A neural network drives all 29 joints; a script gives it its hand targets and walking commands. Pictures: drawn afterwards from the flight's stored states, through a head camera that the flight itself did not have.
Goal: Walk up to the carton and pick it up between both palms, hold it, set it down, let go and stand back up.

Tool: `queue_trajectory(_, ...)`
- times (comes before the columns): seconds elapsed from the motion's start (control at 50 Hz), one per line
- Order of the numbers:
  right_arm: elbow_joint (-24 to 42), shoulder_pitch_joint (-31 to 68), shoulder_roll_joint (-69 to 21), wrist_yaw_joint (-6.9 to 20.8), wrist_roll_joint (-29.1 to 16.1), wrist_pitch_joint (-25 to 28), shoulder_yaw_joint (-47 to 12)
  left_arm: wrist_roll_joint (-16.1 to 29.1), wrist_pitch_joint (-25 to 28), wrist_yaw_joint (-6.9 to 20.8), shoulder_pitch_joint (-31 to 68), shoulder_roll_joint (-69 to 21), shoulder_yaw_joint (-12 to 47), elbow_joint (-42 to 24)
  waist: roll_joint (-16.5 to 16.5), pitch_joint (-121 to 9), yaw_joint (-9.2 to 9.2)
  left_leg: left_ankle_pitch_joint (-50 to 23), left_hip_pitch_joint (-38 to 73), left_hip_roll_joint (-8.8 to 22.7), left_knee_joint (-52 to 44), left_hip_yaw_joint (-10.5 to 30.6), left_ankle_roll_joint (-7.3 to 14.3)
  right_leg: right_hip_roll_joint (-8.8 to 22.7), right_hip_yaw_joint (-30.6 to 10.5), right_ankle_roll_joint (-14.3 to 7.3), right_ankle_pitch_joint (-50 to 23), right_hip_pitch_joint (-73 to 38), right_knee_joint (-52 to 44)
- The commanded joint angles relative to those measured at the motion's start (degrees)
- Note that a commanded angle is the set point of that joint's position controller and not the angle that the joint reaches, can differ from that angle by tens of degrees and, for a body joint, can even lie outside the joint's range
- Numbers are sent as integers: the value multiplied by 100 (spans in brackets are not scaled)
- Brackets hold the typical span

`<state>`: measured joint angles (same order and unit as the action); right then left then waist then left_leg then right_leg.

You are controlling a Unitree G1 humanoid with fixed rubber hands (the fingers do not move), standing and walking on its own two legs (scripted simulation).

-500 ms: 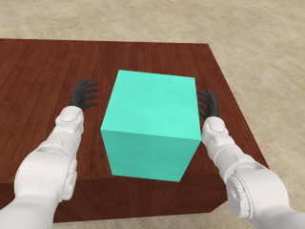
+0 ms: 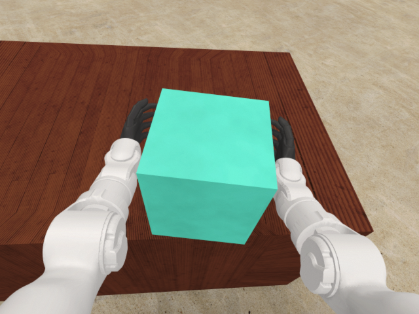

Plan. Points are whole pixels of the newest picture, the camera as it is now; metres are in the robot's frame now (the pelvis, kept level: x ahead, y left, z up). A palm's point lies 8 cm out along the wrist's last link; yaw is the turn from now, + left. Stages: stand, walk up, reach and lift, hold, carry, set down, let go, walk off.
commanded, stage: reach and lift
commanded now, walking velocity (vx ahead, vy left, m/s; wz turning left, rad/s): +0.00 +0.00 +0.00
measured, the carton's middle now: (206, 172) +0.41 -0.01 +0.02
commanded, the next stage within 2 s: none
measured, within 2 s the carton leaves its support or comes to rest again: leaves its support in 1.78 s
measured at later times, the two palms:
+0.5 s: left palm (128, 143) +0.45 +0.14 +0.07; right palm (281, 162) +0.40 -0.16 +0.06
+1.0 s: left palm (126, 146) +0.45 +0.14 +0.07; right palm (281, 162) +0.40 -0.16 +0.06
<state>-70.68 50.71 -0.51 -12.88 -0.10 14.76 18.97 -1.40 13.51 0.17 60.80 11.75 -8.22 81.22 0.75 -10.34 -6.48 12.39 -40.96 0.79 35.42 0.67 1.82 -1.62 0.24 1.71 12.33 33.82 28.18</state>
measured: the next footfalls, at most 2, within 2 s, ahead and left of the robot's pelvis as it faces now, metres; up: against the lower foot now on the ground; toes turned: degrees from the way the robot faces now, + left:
none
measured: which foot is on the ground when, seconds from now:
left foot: down 0.00-1.00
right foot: down 0.00-1.00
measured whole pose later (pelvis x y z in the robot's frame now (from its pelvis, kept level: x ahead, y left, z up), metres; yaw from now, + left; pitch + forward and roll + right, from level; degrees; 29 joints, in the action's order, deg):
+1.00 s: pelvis +0.02 -0.01 +0.02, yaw +1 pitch +9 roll -1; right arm -54.5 39.1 -11.2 -7.8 29.4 18.8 43.4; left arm -26.8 11.0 7.2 50.7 3.0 -31.2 65.6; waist 4.4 -2.1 -1.2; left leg 8.0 -21.3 -0.1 20.4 -0.1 1.1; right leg -0.6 -0.3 1.0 8.4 15.0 14.4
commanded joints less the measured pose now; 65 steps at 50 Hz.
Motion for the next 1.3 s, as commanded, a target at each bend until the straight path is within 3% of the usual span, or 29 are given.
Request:
queue_trajectory(0.0,956,2171,-696,312,1017,366,367,-929,188,202,2368,-580,-645,-1048,-764,-3003,200,-2367,3594,132,-262,-191,-580,-34,508,-137,-1307,-642,-426)
queue_trajectory(0.04,1027,2173,-1815,568,1729,482,513,-1426,231,428,2271,-1574,-754,-837,-680,-2768,198,-2396,3640,100,-383,-269,-553,-5,532,-131,-1479,-982,-572)
queue_trajectory(0.1,1272,2253,-3523,1124,2638,526,455,-2120,373,850,2059,-3074,-950,-227,-694,-2688,381,-2349,3649,47,-583,-368,-532,51,490,-162,-1751,-1599,-682)
queue_trajectory(0.14,1384,2130,-3847,1285,2878,458,446,-2268,422,947,1927,-3276,-1155,-63,-574,-2616,395,-2323,3486,29,-703,-396,-497,59,438,-116,-2098,-2042,-655)
queue_trajectory(0.24,1338,1811,-4023,1325,3161,412,454,-2416,378,1035,1865,-3314,-1389,-231,-479,-2223,334,-2527,3562,58,-924,-431,-502,72,421,-2,-2367,-2365,-721)
queue_trajectory(0.46,1238,1725,-4132,1238,3205,678,369,-2464,141,1092,1581,-3570,-1311,-847,-431,-1993,447,-3312,3952,79,-979,-537,-602,-17,519,11,-2439,-2506,-961)
queue_trajectory(0.56,1204,1676,-4048,1162,3257,775,514,-2595,-8,1074,1406,-3687,-1316,-1049,-510,-1915,439,-3174,3955,46,-1058,-588,-619,-10,531,-26,-2385,-2584,-1077)
queue_trajectory(0.7,1350,1680,-4154,1111,3268,815,465,-2638,-98,1106,1403,-3683,-1350,-1274,-352,-2012,480,-2581,3569,-18,-1283,-652,-473,87,505,58,-2562,-2975,-1072)
queue_trajectory(0.86,1345,1663,-4128,1058,3333,792,556,-2681,-191,1109,1403,-3765,-1347,-1382,-293,-1838,482,-2276,3559,-15,-1439,-716,-454,76,543,63,-2209,-2957,-1194)
queue_trajectory(1.0,1342,1791,-4045,1086,3278,883,567,-2705,-228,1023,1335,-3890,-1274,-1433,-424,-1954,552,-2676,3777,43,-1350,-688,-521,-1,618,-36,-2031,-2688,-1265)
queue_trajectory(1.28,1384,1877,-4053,1055,3114,976,341,-2617,-218,982,1259,-4017,-1142,-1470,-421,-2052,613,-2761,3681,46,-1338,-702,-513,3,591,-59,-2117,-2693,-1278)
